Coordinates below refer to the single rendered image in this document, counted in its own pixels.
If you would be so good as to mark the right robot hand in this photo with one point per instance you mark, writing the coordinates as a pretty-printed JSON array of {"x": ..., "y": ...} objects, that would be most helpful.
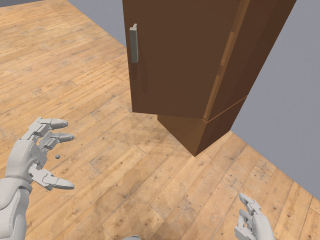
[{"x": 258, "y": 225}]

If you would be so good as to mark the robot left forearm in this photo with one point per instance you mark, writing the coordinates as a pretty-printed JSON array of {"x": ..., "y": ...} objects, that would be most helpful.
[{"x": 14, "y": 201}]

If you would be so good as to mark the cupboard door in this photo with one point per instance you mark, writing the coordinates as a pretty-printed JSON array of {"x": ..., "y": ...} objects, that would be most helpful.
[{"x": 180, "y": 48}]

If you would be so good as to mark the handle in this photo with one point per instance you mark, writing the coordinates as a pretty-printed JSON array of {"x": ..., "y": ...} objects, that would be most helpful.
[{"x": 134, "y": 43}]

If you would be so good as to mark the left robot hand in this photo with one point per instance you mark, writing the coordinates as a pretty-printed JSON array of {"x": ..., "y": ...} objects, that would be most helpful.
[{"x": 25, "y": 152}]

